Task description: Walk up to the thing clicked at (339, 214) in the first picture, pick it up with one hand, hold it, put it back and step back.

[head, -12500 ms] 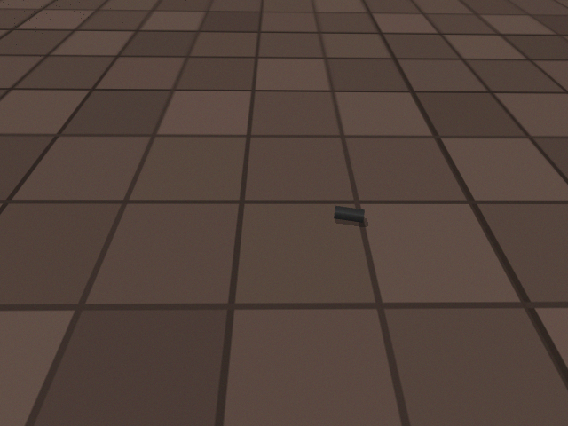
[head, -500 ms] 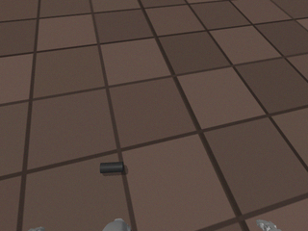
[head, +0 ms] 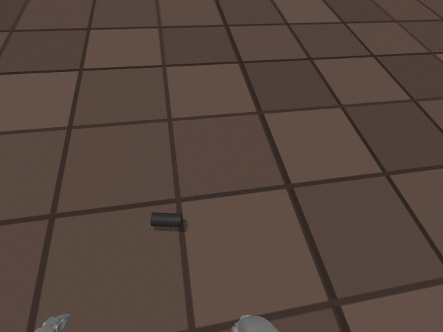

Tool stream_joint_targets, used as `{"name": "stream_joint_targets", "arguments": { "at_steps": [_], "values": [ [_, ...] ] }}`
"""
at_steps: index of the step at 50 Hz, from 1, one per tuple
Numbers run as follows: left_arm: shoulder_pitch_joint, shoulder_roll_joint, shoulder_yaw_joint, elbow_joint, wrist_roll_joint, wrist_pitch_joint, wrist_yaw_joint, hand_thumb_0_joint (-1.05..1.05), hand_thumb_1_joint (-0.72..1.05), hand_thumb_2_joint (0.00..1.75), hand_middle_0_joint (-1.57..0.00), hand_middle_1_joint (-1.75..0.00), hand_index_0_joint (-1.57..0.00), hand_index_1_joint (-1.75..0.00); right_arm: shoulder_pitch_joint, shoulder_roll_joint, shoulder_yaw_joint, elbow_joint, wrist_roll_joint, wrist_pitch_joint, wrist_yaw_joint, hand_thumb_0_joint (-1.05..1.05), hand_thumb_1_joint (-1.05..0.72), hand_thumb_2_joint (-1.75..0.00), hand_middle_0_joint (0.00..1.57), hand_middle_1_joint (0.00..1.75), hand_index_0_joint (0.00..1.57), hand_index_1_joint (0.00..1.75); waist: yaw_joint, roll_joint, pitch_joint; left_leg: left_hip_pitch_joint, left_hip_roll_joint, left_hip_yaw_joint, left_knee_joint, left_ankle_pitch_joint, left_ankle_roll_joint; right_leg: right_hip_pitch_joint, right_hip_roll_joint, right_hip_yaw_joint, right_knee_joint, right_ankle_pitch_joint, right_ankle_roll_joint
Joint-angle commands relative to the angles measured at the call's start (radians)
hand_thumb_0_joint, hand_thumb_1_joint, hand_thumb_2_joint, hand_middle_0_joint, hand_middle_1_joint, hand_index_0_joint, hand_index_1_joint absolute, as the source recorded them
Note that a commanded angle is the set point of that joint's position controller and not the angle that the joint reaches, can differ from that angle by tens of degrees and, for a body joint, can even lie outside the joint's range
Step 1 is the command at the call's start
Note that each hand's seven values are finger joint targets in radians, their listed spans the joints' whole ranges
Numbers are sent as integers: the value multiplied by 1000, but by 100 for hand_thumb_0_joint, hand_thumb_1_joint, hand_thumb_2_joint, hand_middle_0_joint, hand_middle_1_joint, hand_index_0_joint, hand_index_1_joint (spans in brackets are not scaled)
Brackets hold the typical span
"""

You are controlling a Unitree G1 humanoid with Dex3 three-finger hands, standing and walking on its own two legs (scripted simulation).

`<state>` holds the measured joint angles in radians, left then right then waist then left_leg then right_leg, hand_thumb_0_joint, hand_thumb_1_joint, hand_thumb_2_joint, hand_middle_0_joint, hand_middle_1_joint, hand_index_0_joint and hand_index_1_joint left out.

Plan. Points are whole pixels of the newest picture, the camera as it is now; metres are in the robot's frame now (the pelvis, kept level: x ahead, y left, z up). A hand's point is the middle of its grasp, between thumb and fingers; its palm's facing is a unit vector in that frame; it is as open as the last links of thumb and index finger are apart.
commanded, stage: walk up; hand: left
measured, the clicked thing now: (166, 219) +0.67 +0.22 -0.73
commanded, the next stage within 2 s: stand in 1.10 s
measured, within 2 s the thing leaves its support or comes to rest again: neither
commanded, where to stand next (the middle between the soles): +0.29 -0.02 m, yaw +1 degrees
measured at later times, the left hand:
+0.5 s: hand out of the picture +0.00 +0.26 -0.14, palm faces +0.05 -0.92 -0.40, open 7.4 cm
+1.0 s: hand out of the picture +0.05 +0.25 -0.14, palm faces +0.05 -0.93 -0.36, open 7.4 cm
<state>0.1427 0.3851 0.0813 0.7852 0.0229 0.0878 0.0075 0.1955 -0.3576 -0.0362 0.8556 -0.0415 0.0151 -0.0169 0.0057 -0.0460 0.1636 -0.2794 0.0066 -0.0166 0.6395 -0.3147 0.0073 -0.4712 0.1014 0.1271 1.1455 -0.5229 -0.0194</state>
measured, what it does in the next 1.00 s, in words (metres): steps on the spot: right foot, then left foot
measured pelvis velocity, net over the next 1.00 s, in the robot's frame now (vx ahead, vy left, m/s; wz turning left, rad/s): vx -0.04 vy -0.01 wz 0.03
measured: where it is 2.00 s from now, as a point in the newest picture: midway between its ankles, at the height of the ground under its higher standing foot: outside the picture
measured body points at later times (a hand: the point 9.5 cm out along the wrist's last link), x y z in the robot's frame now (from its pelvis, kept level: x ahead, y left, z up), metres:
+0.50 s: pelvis -0.06 -0.02 +0.00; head -0.04 -0.02 +0.45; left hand +0.00 +0.31 -0.11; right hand +0.01 -0.33 -0.13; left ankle -0.04 +0.11 -0.72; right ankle -0.05 -0.15 -0.72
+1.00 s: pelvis -0.04 -0.01 +0.01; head -0.03 -0.01 +0.46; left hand +0.05 +0.30 -0.11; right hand +0.08 -0.31 -0.11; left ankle -0.04 +0.11 -0.72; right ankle -0.05 -0.15 -0.72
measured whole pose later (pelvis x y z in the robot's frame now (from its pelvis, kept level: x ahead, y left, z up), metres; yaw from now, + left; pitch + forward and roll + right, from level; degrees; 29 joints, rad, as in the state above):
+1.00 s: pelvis -0.04 -0.01 +0.01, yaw +1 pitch -3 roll +0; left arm 0.10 0.36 0.03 1.06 0.01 -0.03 0.01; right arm 0.08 -0.34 -0.04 1.04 -0.02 0.00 0.01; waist 0.01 0.00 0.06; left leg -0.17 0.00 -0.06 0.49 -0.27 -0.01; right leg -0.13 -0.01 0.02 0.46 -0.28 0.02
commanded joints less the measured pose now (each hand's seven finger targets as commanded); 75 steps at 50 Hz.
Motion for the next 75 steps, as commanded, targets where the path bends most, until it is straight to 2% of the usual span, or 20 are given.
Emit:
{"name": "stream_joint_targets", "arguments": {
  "at_steps": [1,4,6,7,8,9,12,16,20,21,22,23,25,28,30,39,54,55,60,75],
  "values": [
    [37,170,60,-53,-3,-55,-11,0,90,90,-20,-30,-20,-30,-31,-257,-80,-97,-4,-40,-21,0,-90,-90,20,30,20,30,-13,200,-169,106,216,-174,-187,261,204,49,-57,-15,-176,-3,33],
    [54,165,49,-7,-3,-84,-15,0,90,90,-20,-30,-20,-30,-41,-285,-81,-94,-9,-28,-7,0,-90,-90,20,30,20,30,-19,258,-171,40,194,-163,-172,0,183,219,-72,-118,-532,17,24],
    [156,171,58,71,5,-106,-1,0,90,90,-20,-30,-20,-30,-51,-262,-69,-92,2,-7,-1,0,-90,-90,20,30,20,30,34,197,-155,-108,145,-108,-36,-30,127,412,-52,-123,-777,187,-2],
    [165,231,73,76,19,-119,4,0,90,90,-20,-30,-20,-30,-32,-195,-49,-98,13,-5,2,0,-90,-90,20,30,20,30,27,34,-148,-224,80,-74,93,-104,66,450,-156,108,-815,82,-30],
    [112,321,85,39,24,-126,6,0,90,90,-20,-30,-20,-30,-67,-168,-43,-120,22,-4,1,0,-90,-90,20,30,20,30,44,-127,-121,-271,-35,-91,193,-266,14,247,-401,459,-918,-154,-152],
    [26,357,84,20,28,-125,4,0,90,90,-20,-30,-20,-30,-76,-239,-70,-84,22,-2,-7,0,-90,-90,20,30,20,30,40,-101,-66,-133,-2,-177,321,-279,-6,32,-488,539,-929,-188,-243],
    [-20,254,62,33,16,-144,9,0,90,90,-20,-30,-20,-30,-17,-221,-63,-29,36,-16,4,0,-90,-90,20,30,20,30,0,-44,-44,-172,-9,-160,286,-161,-7,164,-349,253,-832,31,-157],
    [60,258,64,62,16,-149,3,0,90,90,-20,-30,-20,-30,-31,-208,-57,-15,17,-27,18,0,-90,-90,20,30,20,30,46,-127,-75,-156,-10,-97,123,-190,-15,268,-342,198,-814,145,-152],
    [-1,240,44,49,1,-127,-2,0,90,90,-20,-30,-20,-30,39,-196,-67,36,15,-43,24,0,-90,-90,20,30,20,30,-8,-100,-123,103,-37,-4,-205,-19,1,185,-299,78,-715,239,-113],
    [11,205,25,54,-2,-122,-3,0,90,90,-20,-30,-20,-30,39,-208,-74,40,8,-48,21,0,-90,-90,20,30,20,30,-15,-64,-139,186,-19,-58,-248,47,15,137,-259,34,-659,288,-73],
    [7,158,9,54,-14,-123,-4,0,90,90,-20,-30,-20,-30,37,-247,-80,35,2,-55,16,0,-90,-90,20,30,20,30,-19,62,-168,194,130,-283,-297,37,62,90,-183,-37,-571,268,-19],
    [2,161,14,76,-26,-118,-1,0,90,90,-20,-30,-20,-30,-8,-287,-78,26,8,-57,19,0,-90,-90,20,30,20,30,5,134,-170,81,233,-414,-346,-111,147,147,-102,-114,-494,59,5],
    [24,175,16,100,-21,-122,-1,0,90,90,-20,-30,-20,-30,-57,-269,-67,24,13,-56,24,0,-90,-90,20,30,20,30,26,124,-136,-12,230,-358,-337,-108,170,235,-105,-114,-502,24,-2],
    [63,190,17,141,-16,-142,4,0,90,90,-20,-30,-20,-30,-109,-217,-45,27,23,-48,23,0,-90,-90,20,30,20,30,48,152,-136,-63,102,-195,-230,67,53,367,-148,-39,-716,270,-20],
    [25,236,21,145,-10,-143,3,0,90,90,-20,-30,-20,-30,-76,-212,-44,42,24,-42,24,0,-90,-90,20,30,20,30,13,91,-124,-71,48,-152,-202,-74,23,339,-220,64,-764,177,-58],
    [-32,211,9,186,-22,-148,11,0,90,90,-20,-30,-20,-30,-83,-194,-40,99,31,-55,17,0,-90,-90,20,30,20,30,3,26,-218,98,78,-102,-163,417,45,399,-211,-34,-705,606,-26],
    [-88,192,-3,230,-17,-135,10,0,90,90,-20,-30,-20,-30,-171,-190,-38,136,28,-41,15,0,-90,-90,20,30,20,30,8,77,-194,104,92,-115,-257,312,39,410,-201,-53,-750,490,-15],
    [-103,167,-22,244,-19,-128,7,0,90,90,-20,-30,-20,-30,-187,-200,-29,141,34,-47,11,0,-90,-90,20,30,20,30,3,66,-181,154,108,-130,-279,443,29,376,-210,-40,-767,574,-2],
    [-102,179,-27,263,-18,-123,7,0,90,90,-20,-30,-20,-30,-178,-206,-26,166,37,-49,7,0,-90,-90,20,30,20,30,-2,63,-228,215,111,-112,-285,480,16,420,-214,-46,-808,605,7],
    [-87,190,-36,298,-13,-123,-2,0,90,90,-20,-30,-20,-30,-173,-210,-15,211,31,-46,17,0,-90,-90,20,30,20,30,3,50,-173,169,103,-118,-368,178,7,360,-219,-21,-880,364,3]
  ]
}}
